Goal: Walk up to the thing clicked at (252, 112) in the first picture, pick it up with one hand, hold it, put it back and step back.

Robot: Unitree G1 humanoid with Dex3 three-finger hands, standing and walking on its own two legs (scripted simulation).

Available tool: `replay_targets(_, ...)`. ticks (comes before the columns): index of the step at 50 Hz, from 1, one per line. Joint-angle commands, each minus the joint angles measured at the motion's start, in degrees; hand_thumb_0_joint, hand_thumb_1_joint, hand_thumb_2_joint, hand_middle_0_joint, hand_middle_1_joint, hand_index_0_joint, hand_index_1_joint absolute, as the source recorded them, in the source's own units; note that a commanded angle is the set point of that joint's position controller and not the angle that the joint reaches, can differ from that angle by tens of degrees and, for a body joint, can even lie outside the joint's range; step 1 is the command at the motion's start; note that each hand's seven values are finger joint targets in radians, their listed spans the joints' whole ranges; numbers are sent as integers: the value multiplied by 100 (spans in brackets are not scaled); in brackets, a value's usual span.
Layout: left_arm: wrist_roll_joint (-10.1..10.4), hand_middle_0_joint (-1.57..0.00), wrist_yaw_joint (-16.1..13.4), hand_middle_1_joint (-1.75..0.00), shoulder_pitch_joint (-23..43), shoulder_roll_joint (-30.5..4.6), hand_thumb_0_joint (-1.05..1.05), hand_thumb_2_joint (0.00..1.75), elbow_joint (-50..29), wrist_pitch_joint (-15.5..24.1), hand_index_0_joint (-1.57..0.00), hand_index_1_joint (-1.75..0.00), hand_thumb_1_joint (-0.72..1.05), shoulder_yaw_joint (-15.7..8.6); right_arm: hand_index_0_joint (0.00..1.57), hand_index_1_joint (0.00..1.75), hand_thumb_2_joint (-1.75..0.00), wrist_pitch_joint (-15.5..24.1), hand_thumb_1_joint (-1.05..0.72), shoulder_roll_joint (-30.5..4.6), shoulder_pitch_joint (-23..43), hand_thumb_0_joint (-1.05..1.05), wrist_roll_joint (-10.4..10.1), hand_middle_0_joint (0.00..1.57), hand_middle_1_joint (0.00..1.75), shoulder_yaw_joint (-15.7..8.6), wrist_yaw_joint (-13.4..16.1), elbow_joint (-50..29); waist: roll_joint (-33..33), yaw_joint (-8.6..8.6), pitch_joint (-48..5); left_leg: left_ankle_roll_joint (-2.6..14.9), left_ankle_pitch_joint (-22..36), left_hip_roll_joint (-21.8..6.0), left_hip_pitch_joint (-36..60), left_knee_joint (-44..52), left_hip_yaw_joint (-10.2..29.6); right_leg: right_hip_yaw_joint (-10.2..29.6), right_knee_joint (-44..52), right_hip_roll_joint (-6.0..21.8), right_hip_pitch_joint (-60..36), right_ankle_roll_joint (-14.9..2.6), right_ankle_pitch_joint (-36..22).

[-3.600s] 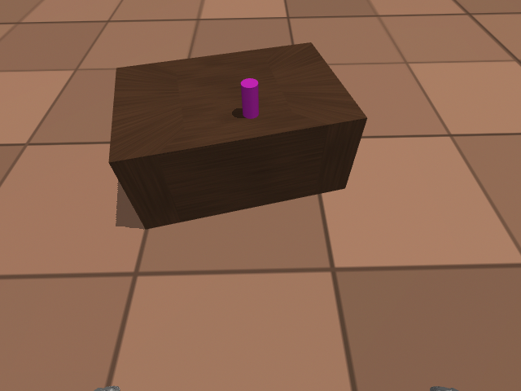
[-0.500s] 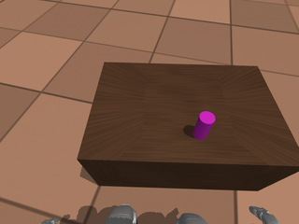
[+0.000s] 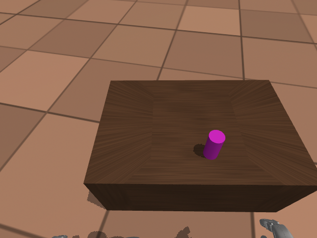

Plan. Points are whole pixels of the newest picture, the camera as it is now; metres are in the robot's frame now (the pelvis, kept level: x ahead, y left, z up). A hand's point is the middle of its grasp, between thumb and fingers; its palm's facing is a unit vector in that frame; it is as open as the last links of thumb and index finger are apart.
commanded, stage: walk up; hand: right
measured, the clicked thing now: (213, 145) +0.50 -0.21 -0.26
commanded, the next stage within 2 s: stand in 0.68 s
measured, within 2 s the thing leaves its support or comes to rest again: neither
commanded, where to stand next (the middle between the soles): +0.05 +0.00 m, yaw +0 degrees
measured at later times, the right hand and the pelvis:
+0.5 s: hand out of the picture +0.08 -0.25 -0.15, palm faces +0.00 +0.94 -0.33, open 7.4 cm; pelvis +0.01 +0.00 +0.00, yaw +0 degrees
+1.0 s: hand out of the picture +0.11 -0.25 -0.15, palm faces +0.00 +0.94 -0.34, open 7.4 cm; pelvis +0.02 +0.00 +0.00, yaw +0 degrees
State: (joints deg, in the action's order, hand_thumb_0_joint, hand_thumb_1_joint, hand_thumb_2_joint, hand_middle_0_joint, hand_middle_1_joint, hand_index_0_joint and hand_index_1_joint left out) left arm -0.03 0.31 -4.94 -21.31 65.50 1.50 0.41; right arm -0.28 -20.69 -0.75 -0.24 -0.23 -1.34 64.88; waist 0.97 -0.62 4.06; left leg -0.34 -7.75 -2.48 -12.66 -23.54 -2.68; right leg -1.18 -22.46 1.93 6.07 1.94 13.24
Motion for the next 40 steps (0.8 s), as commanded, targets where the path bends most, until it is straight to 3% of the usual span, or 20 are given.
replay_targets(1, -17, -20, -82, -30, 280, -1211, 0, 90, -253, 76, -20, -30, 90, -235, 20, 30, -90, 121, -90, -1163, 304, 0, 12, 20, 30, -233, 60, -223, -87, 29, -515, 121, -59, -528, 635, 586, 652, 490, 739, 579, 428, -269, -371)
replay_targets(6, -49, -20, -62, -30, 343, -1206, 0, 90, -258, 47, -20, -30, 90, -273, 20, 30, -90, 150, -90, -1195, 215, 0, 44, 20, 30, -240, 70, -178, -41, 41, -617, 112, -226, -549, 528, 738, 662, 457, 737, 561, 174, -285, -455)
replay_targets(10, -56, -20, -48, -30, 299, -1158, 0, 90, -222, 11, -20, -30, 90, -272, 20, 30, -90, 154, -90, -1222, 179, 0, 64, 20, 30, -261, 78, -173, 84, 45, -442, 118, -873, -584, 266, 980, 817, 415, 711, 497, 202, -295, -142)
replay_targets(24, -58, -20, -74, -30, 275, -1111, 0, 90, -219, 33, -20, -30, 90, -305, 20, 30, -90, 159, -90, -1114, -11, 0, 50, 20, 30, -266, 99, -182, -56, 105, -658, 118, 324, -538, 600, 641, 663, 391, 771, 556, 149, -247, -645)
replay_targets(27, -47, -20, -75, -30, 306, -1115, 0, 90, -249, 26, -20, -30, 90, -307, 20, 30, -90, 143, -90, -1144, -65, 0, 51, 20, 30, -277, 104, -170, -46, 132, -677, 105, 210, -521, 651, 651, 642, 411, 740, 581, 180, -250, -675)
replay_targets(33, -53, -20, -84, -30, 250, -1100, 0, 90, -239, 33, -20, -30, 90, -297, 20, 30, -90, 126, -90, -1122, -16, 0, 47, 20, 30, -293, 104, -187, -64, 116, -705, 105, 524, -527, 805, 595, 611, 398, 759, 581, 195, -239, -755)
replay_targets(34, -60, -20, -73, -30, 191, -1063, 0, 90, -243, 26, -20, -30, 90, -272, 20, 30, -90, 155, -90, -1110, -109, 0, 76, 20, 30, -265, 121, -169, -134, 160, -663, 93, 320, -561, 729, 694, 651, 422, 831, 609, 205, -218, -506)
replay_targets(40, -53, -20, -66, -30, 149, -1089, 0, 90, -334, 44, -20, -30, 90, -269, 20, 30, -90, 198, -90, -1136, -25, 0, 72, 20, 30, -272, 121, -198, -105, 130, -615, 75, 622, -574, 830, 667, 629, 435, 856, 623, 210, -207, -585)
